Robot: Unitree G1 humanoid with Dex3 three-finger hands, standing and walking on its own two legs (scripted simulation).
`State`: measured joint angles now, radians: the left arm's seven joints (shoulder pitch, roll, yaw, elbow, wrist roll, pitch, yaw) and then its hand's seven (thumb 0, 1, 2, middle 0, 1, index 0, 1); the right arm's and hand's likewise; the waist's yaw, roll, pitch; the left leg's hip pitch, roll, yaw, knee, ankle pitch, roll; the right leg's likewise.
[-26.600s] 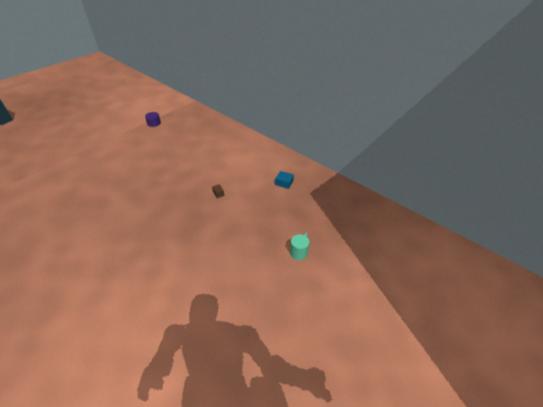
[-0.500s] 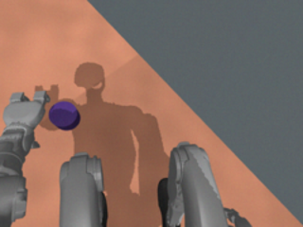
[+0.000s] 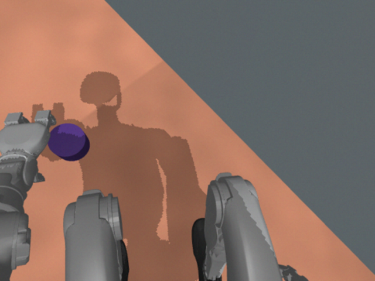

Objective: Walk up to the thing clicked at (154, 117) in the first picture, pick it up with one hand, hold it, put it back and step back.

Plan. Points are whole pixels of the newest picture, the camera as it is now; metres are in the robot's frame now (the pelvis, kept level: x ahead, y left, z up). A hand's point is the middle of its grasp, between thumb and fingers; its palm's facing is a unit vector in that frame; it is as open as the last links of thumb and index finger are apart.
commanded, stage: rise first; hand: left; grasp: from above
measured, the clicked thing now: (70, 142) +0.48 +0.25 -0.30
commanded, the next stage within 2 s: approach in 0.10 s
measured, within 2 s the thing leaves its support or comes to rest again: neither
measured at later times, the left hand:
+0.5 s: hand (60, 135) +0.47 +0.25 -0.19, palm faces -0.44 -0.05 -0.90, open 14.0 cm
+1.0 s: hand (48, 150) +0.43 +0.28 -0.20, palm faces -0.54 -0.08 -0.84, open 14.0 cm
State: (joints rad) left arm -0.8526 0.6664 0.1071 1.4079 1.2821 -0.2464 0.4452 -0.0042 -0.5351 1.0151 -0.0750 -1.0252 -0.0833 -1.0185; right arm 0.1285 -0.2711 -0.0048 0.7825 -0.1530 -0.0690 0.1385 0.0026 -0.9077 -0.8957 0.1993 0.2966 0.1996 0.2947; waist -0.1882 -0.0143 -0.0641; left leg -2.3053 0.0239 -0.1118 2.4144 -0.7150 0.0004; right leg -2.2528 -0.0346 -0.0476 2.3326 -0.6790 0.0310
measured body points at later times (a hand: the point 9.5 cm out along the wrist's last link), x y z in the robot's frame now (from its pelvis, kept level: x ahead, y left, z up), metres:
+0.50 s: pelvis +0.00 +0.00 -0.01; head +0.24 +0.07 +0.36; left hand +0.48 +0.25 -0.14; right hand +0.05 -0.28 -0.11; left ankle +0.07 +0.12 -0.30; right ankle +0.10 -0.13 -0.30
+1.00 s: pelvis +0.00 +0.00 -0.01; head +0.25 +0.05 +0.36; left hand +0.46 +0.28 -0.15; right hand +0.01 -0.27 -0.12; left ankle +0.07 +0.12 -0.30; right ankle +0.10 -0.13 -0.30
